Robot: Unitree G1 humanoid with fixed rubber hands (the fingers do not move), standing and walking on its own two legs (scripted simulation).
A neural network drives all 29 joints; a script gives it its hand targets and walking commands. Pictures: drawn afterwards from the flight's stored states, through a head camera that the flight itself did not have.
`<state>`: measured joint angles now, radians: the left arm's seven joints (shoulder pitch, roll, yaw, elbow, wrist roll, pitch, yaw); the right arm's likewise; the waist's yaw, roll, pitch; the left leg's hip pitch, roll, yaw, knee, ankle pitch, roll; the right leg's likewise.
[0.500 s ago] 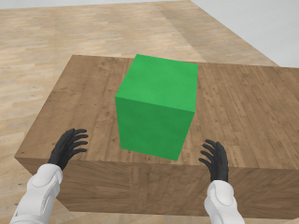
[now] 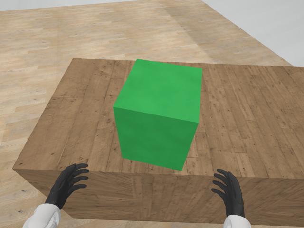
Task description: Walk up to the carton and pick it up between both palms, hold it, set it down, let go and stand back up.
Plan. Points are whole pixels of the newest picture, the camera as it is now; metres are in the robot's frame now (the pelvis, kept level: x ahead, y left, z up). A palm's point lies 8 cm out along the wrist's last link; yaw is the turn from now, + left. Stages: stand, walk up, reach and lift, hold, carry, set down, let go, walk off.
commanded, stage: set down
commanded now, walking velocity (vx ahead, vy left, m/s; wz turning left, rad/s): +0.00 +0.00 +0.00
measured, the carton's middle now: (159, 116) +0.43 +0.01 +0.03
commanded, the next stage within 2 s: let go in 0.94 s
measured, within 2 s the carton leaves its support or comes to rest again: neither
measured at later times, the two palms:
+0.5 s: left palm (68, 213) +0.16 +0.23 -0.05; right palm (244, 224) +0.16 -0.21 -0.05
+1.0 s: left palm (76, 224) +0.14 +0.21 -0.08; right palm out of the picture +0.14 -0.24 -0.08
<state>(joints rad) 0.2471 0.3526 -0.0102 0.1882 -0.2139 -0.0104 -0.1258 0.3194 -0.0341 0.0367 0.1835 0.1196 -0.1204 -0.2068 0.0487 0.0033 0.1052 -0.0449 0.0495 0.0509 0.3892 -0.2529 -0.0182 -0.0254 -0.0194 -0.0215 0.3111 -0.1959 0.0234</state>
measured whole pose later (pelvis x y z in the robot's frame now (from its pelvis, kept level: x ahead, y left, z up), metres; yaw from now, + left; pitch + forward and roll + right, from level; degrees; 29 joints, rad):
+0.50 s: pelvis +0.00 -0.01 +0.00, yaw -1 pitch -5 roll +0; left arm 0.25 0.27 0.00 0.36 -0.11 0.06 -0.08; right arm 0.29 -0.10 0.00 0.42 0.04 -0.15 -0.10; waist 0.04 0.01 0.10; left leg -0.02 0.06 0.07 0.34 -0.23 -0.03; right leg -0.03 -0.01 -0.01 0.31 -0.19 0.01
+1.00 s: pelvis -0.01 -0.02 +0.00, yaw -1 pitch -4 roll +0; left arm 0.19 0.21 0.00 0.51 -0.03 0.13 0.00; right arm 0.19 -0.16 -0.04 0.70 -0.04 -0.18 0.00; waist 0.02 0.01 0.09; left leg -0.06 0.06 0.06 0.35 -0.22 -0.04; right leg -0.08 -0.01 -0.01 0.35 -0.20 0.00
